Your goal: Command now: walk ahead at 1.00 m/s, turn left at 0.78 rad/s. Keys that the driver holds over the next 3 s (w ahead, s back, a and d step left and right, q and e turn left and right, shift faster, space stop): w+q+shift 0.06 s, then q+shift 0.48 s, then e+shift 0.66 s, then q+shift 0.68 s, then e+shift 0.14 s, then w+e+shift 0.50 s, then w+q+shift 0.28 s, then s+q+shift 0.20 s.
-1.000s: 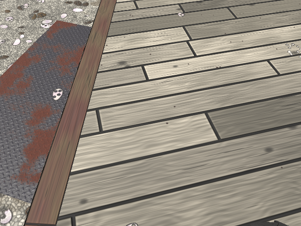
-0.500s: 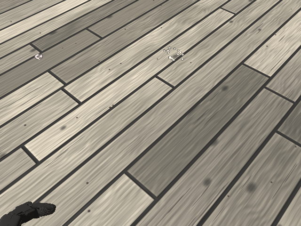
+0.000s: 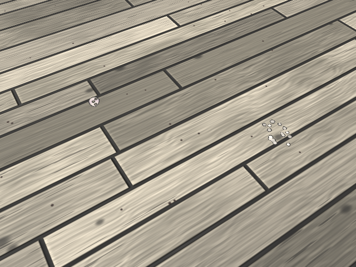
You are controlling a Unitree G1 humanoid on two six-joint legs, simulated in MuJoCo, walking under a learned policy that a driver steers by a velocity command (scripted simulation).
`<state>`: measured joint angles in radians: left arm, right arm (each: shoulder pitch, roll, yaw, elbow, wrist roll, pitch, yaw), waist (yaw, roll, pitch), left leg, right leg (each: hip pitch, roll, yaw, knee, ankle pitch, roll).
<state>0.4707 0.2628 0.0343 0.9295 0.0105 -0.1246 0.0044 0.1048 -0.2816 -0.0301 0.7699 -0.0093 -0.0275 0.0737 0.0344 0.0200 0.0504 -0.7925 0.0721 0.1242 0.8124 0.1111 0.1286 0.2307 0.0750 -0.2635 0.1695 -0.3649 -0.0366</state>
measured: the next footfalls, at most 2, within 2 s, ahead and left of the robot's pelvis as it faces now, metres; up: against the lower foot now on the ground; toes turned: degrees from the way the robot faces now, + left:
left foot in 0.10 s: +0.30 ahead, +0.04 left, +0.00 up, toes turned +8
right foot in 0.52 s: +0.60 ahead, +0.01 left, +0.00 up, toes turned +37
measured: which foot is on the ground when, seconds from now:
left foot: up 0.00-0.08, down 0.10-0.52, up 0.54-0.82, down 0.84-1.00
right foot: down 0.00-0.10, up 0.12-0.50, down 0.52-0.82, up 0.84-1.00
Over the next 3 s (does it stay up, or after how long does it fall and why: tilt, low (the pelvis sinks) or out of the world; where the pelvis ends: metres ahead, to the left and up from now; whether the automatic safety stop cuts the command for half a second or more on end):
stays up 1.02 0.09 0.01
